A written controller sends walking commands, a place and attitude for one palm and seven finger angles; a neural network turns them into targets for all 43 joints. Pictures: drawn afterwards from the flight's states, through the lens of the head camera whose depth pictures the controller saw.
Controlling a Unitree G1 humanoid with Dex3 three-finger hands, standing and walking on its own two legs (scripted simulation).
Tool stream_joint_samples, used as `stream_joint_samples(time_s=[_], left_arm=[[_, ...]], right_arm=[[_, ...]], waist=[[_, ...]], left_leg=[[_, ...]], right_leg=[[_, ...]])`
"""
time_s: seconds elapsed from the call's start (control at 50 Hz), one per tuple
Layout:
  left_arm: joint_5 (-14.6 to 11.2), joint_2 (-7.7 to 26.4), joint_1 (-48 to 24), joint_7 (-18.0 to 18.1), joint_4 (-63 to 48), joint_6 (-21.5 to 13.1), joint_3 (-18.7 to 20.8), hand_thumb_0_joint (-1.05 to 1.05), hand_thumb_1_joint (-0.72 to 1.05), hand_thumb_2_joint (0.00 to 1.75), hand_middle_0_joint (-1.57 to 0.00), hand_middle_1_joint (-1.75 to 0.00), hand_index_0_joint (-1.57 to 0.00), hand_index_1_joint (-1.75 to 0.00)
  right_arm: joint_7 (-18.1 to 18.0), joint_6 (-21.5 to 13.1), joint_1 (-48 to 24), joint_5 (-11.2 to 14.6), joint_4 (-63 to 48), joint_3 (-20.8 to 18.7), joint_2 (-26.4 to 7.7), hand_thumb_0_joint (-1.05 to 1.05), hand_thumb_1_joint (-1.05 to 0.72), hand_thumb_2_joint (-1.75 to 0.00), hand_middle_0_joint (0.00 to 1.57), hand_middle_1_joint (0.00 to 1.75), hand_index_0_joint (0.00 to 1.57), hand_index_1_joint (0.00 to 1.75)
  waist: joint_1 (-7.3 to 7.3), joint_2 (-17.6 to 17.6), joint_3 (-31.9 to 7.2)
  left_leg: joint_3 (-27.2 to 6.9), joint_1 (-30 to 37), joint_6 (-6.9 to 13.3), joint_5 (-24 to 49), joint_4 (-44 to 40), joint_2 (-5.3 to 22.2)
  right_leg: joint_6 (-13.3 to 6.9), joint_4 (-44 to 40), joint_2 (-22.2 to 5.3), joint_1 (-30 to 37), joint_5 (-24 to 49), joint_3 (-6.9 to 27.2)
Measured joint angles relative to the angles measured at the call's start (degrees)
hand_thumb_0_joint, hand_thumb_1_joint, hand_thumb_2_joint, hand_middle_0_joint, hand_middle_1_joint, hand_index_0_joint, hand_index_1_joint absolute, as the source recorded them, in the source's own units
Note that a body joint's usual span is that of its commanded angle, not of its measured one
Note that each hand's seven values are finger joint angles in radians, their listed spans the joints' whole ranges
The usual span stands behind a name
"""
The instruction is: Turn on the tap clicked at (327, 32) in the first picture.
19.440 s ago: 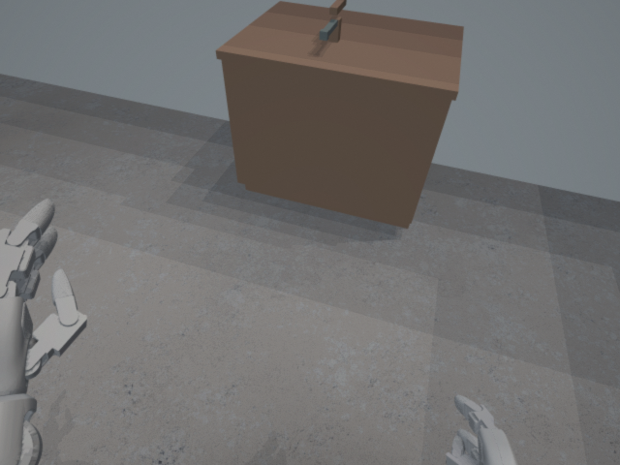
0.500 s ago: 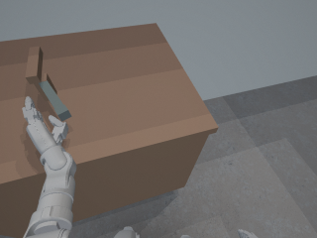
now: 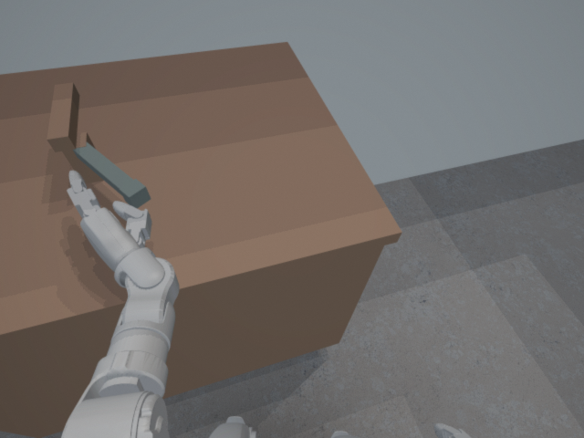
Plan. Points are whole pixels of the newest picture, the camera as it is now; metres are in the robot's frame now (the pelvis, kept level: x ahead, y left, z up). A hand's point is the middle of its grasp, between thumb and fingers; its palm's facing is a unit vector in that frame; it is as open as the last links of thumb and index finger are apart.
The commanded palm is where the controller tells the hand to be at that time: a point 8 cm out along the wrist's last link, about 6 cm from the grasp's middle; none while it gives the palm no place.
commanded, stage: push the lever round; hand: left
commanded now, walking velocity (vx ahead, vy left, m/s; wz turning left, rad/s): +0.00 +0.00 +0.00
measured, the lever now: (135, 194) +0.45 +0.24 +0.07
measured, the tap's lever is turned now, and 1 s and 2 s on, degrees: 33 72 86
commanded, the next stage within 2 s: lift the hand up off the lever in 1.24 s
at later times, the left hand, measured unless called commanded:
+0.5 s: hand (178, 195) +0.45 +0.18 +0.06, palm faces +0.78 -0.62 -0.09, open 7.7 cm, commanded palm +0.40 +0.19 +0.06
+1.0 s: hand (193, 175) +0.50 +0.16 +0.05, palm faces +0.80 -0.58 -0.13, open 7.8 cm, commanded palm +0.44 +0.18 +0.06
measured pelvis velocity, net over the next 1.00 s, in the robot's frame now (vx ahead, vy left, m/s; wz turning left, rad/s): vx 0.01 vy -0.02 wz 0.00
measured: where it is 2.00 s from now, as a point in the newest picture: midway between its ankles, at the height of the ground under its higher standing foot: outside the picture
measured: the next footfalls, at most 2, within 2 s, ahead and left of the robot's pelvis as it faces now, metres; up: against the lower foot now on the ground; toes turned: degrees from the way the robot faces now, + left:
none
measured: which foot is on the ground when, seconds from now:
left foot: down 0.00-1.00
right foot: down 0.00-1.00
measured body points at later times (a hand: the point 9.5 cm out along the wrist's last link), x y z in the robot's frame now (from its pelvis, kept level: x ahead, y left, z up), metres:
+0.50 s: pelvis +0.00 -0.01 +0.00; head +0.07 -0.01 +0.44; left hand +0.41 +0.21 +0.06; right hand +0.06 -0.26 -0.14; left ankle +0.04 +0.12 -0.68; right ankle -0.01 -0.09 -0.68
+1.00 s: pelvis +0.01 -0.02 -0.01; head +0.10 -0.02 +0.44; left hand +0.45 +0.19 +0.06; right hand +0.05 -0.27 -0.14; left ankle +0.04 +0.12 -0.68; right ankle -0.01 -0.09 -0.68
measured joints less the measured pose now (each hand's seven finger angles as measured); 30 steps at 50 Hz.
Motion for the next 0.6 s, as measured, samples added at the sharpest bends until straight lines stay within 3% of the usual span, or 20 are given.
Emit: stream_joint_samples(time_s=[0.34, 0.6], left_arm=[[3.3, -2.0, -8.7, 7.9, 7.7, 1.0, 2.5, 0.02, 0.93, 0.91, -0.15, -0.15, -0.15, -0.15], [5.1, -1.7, -13.4, 11.4, 12.2, 1.9, 5.3, 0.01, 0.93, 0.91, -0.15, -0.15, -0.15, -0.15]], right_arm=[[1.9, 1.8, 1.4, -2.2, 1.3, -0.8, 0.7, 0.0, -0.91, -0.89, 0.2, 0.3, 0.2, 0.3], [2.5, 2.0, 2.0, -3.2, 2.1, -1.3, 0.6, 0.0, -0.91, -0.89, 0.2, 0.3, 0.2, 0.3]], waist=[[-1.57, 0.4, -0.7], [-2.55, 0.4, -1.3]], left_leg=[[-0.1, -2.5, -0.5, 0.0, 0.5, 0.1], [-0.7, -3.8, -1.2, -0.2, 0.6, 0.4]], right_leg=[[-0.5, 1.2, 0.1, -2.8, -0.4, -0.1], [-1.3, 1.5, 0.4, -4.1, -0.8, -0.6]])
